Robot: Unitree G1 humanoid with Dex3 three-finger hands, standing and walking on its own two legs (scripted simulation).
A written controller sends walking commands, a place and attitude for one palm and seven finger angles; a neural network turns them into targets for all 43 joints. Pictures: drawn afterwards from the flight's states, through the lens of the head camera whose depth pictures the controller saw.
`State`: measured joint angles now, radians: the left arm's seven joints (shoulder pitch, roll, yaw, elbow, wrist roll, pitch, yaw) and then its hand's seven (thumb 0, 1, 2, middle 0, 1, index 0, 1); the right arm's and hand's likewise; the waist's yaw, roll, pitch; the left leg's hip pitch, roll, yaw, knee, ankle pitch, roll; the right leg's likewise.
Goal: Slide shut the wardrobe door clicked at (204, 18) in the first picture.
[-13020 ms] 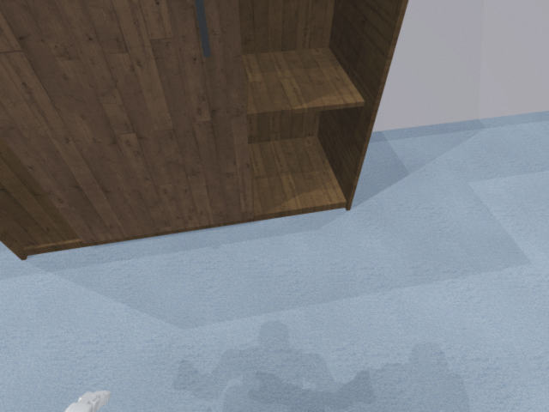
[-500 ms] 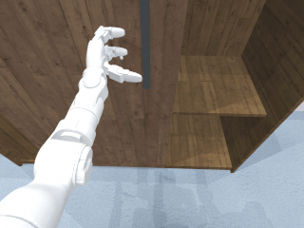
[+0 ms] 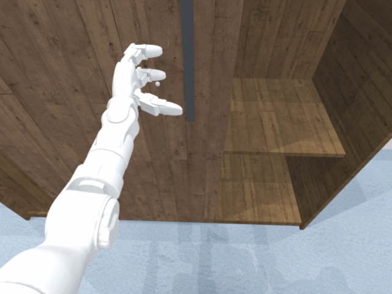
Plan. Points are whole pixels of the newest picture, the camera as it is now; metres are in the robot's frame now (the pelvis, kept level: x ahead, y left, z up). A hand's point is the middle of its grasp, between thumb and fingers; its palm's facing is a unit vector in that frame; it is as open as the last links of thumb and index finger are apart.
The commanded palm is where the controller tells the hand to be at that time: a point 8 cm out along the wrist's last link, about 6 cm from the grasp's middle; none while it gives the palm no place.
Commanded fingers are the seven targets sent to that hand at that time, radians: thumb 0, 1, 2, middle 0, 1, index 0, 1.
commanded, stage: move the hooked fingers beside the handle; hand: left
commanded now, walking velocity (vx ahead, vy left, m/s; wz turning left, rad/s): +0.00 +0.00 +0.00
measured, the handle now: (189, 62) +0.52 +0.04 +0.21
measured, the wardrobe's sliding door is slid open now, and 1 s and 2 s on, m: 0.45 0.45 0.45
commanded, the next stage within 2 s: feel for the door with the fingertips in 1.26 s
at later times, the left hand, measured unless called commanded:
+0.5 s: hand (169, 91) +0.47 +0.08 +0.17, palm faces +0.00 -1.00 +0.01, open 13.8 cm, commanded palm +0.44 +0.13 +0.18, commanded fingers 0.00 -0.50 0.30 -0.30 -1.20 -0.30 -1.20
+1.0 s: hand (166, 88) +0.45 +0.08 +0.19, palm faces +0.01 -1.00 +0.01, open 14.0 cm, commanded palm +0.43 +0.13 +0.19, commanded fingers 0.00 -0.50 0.30 -0.30 -1.20 -0.30 -1.20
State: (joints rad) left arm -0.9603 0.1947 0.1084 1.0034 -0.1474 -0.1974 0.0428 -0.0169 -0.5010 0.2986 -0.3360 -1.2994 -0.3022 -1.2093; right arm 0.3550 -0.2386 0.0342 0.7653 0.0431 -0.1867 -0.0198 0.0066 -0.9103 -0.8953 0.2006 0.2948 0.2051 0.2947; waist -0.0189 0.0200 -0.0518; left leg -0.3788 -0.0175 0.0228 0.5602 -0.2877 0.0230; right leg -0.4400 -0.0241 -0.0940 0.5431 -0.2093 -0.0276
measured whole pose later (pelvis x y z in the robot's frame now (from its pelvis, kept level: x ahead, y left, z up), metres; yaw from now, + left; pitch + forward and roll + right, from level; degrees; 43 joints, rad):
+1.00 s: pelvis +0.03 -0.01 +0.01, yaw -2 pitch +1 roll +0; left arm -0.65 0.14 0.13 0.54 -0.14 0.05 0.05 -0.02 -0.50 0.30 -0.30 -1.20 -0.30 -1.20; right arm 0.25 -0.23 0.03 0.69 0.06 -0.08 -0.04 0.01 -0.91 -0.90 0.20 0.29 0.20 0.29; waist -0.01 0.05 -0.03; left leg -0.17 0.01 0.05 0.42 -0.28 0.01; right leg -0.25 0.02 -0.07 0.43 -0.20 -0.04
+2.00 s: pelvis +0.02 +0.00 +0.01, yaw -3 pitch +2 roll +0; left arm -0.81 0.11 0.12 0.73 -0.12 0.02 0.13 -0.02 -0.50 0.30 -0.34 -1.24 -0.32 -1.21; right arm 0.28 -0.22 0.03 0.74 0.04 -0.09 -0.05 0.01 -0.91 -0.90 0.20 0.29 0.20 0.29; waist -0.04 0.04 -0.02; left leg -0.20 0.00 0.06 0.42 -0.26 0.01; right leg -0.28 0.01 -0.05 0.42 -0.17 -0.03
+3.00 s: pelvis +0.03 +0.00 +0.01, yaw -3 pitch +2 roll +0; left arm -0.72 0.01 0.02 0.53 -0.11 0.11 0.21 -0.02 -0.50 0.30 -0.30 -1.20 -0.30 -1.20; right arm 0.23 -0.20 0.03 0.71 0.03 -0.06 -0.03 0.01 -0.91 -0.90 0.20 0.29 0.20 0.29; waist -0.02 0.04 -0.03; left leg -0.17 0.00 0.06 0.41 -0.28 0.02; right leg -0.26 0.01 -0.06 0.42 -0.20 -0.03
